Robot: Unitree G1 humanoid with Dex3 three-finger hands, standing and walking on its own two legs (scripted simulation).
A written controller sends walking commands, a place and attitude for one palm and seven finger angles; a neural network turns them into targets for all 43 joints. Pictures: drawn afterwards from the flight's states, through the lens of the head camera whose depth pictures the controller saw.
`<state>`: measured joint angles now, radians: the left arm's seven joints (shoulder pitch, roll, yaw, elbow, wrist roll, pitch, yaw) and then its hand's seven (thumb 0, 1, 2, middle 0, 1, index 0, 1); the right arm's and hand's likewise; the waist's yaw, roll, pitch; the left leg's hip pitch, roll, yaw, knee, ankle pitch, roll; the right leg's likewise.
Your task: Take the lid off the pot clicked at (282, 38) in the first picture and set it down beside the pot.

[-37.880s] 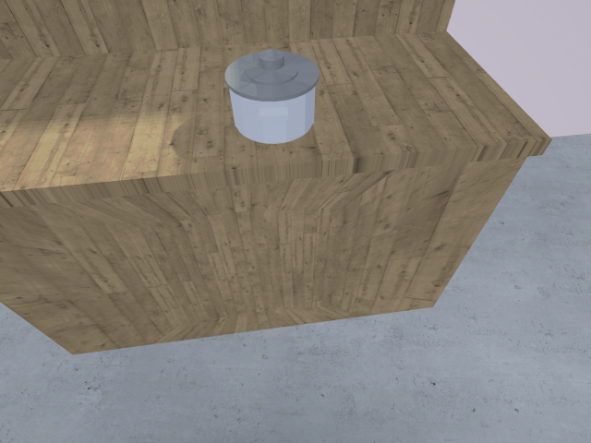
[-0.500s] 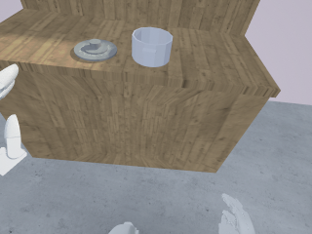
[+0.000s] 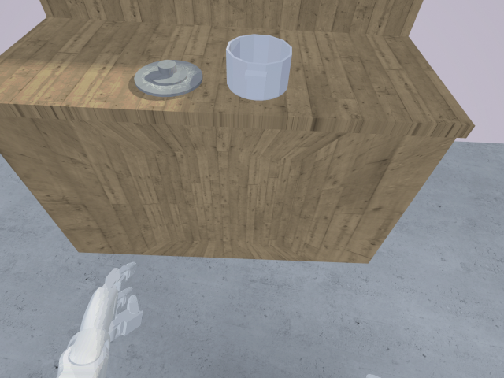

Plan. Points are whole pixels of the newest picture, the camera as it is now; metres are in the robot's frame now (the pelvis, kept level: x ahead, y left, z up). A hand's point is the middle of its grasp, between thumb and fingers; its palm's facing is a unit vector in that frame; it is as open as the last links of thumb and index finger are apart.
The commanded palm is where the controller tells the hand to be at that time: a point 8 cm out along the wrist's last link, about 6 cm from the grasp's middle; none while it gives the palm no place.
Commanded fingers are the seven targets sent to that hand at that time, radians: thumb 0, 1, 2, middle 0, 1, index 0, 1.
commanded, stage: stop stepping back and stand still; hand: left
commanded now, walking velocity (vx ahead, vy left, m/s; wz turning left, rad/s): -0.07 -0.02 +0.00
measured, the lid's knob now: (167, 67) +0.85 +0.20 +0.07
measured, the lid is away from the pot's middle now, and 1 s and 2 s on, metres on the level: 0.24 0.24 0.24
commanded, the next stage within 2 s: let the arm hang, fingers relaxed in 0.84 s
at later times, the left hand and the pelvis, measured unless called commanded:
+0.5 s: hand out of the picture +0.14 +0.18 -0.17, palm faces +0.03 -0.97 -0.26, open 7.4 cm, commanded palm none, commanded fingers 0.00 0.90 0.90 -0.20 -0.30 -0.20 -0.30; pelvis +0.08 -0.03 -0.01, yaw +3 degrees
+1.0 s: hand out of the picture +0.15 +0.16 -0.19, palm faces +0.05 -0.97 -0.23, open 7.4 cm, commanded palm none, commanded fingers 0.00 0.90 0.90 -0.20 -0.30 -0.20 -0.30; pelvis +0.10 -0.03 -0.01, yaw +1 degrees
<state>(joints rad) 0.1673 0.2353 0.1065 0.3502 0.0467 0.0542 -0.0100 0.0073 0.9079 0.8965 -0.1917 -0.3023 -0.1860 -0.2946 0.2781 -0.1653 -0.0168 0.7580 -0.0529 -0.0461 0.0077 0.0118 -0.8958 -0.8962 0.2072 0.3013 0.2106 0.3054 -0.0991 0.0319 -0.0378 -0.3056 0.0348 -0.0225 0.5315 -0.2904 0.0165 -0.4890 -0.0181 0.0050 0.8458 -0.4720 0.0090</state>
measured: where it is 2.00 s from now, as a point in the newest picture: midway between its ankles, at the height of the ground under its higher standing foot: outside the picture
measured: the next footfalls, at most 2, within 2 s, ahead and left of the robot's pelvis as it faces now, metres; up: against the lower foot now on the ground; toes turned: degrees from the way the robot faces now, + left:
right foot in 0.08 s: +0.05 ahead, -0.16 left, +0.00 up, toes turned +1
right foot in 0.52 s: +0.11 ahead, -0.16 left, +0.00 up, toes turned +1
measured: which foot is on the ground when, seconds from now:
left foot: down 0.00-1.00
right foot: up 0.00-0.06, down 0.08-0.28, up 0.30-0.50, down 0.52-1.00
